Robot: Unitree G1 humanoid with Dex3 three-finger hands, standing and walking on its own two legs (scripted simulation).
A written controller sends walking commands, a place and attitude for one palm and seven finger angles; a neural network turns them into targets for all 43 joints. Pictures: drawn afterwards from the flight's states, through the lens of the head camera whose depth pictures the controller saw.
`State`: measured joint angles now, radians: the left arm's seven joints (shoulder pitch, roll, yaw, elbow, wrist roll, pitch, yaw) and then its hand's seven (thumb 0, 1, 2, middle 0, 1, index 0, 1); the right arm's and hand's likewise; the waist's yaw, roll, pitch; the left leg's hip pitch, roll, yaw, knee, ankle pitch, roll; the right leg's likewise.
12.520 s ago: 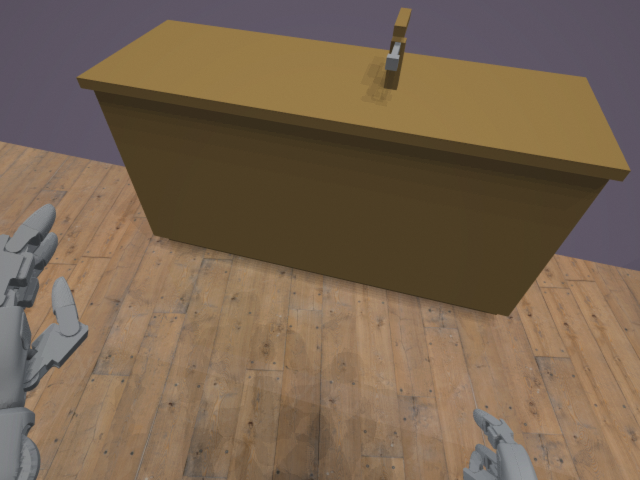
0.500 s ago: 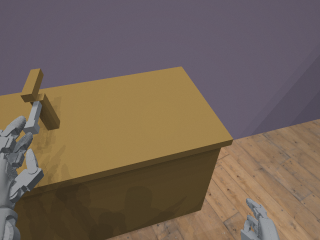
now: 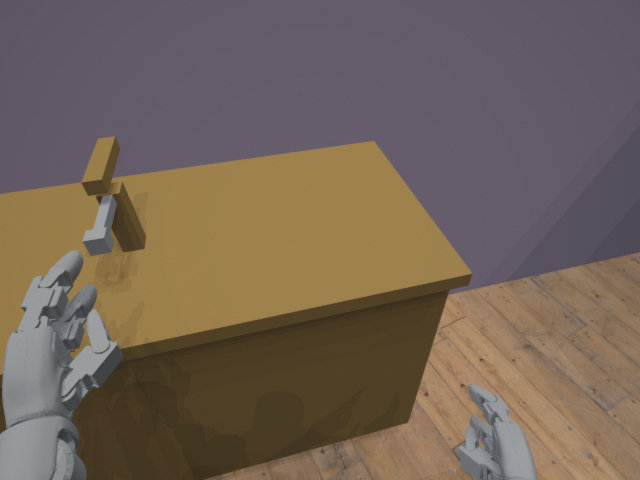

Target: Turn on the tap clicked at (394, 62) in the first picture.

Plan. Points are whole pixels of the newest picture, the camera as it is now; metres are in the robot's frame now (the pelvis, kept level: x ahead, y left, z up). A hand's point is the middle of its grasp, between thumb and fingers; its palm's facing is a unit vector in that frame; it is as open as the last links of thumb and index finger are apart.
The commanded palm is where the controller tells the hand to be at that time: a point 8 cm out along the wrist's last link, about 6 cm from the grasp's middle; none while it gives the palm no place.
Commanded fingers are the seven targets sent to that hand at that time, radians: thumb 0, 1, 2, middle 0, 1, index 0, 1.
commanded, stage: turn the palm inward beside the body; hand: left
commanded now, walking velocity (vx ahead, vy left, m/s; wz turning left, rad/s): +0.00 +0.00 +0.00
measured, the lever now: (98, 241) +0.37 +0.37 +0.11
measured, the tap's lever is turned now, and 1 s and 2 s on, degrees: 0 0 0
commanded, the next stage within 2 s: reach beside the lever's end, fingers flat in 0.58 s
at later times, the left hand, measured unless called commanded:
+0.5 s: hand (138, 336) +0.20 +0.21 +0.16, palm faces +0.50 -0.86 -0.12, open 7.4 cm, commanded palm +0.15 +0.25 +0.17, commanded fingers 0.00 0.90 0.90 -0.20 -0.30 -0.20 -0.30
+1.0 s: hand (126, 330) +0.21 +0.23 +0.15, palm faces +0.55 -0.82 -0.13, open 7.4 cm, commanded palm +0.17 +0.28 +0.15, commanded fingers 0.00 0.90 0.90 -0.20 -0.30 -0.20 -0.30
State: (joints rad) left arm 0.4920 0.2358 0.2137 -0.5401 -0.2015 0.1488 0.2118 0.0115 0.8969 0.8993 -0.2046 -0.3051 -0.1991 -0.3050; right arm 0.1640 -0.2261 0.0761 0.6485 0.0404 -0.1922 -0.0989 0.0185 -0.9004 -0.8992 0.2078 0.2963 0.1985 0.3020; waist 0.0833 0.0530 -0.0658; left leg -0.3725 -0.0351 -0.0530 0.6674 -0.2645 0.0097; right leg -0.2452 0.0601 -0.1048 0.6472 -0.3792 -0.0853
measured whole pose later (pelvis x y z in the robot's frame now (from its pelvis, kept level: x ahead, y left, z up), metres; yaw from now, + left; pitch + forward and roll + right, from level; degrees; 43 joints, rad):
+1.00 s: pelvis +0.01 -0.03 +0.00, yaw +0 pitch -2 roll +1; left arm 0.39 0.25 0.31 -0.38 -0.25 0.17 0.20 0.01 0.90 0.90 -0.20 -0.31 -0.20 -0.31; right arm 0.18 -0.24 0.05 0.69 0.05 -0.19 -0.12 0.02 -0.90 -0.90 0.21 0.30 0.20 0.30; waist 0.08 0.06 -0.07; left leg -0.34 -0.01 -0.07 0.63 -0.27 -0.02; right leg -0.21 0.09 -0.11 0.61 -0.38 -0.12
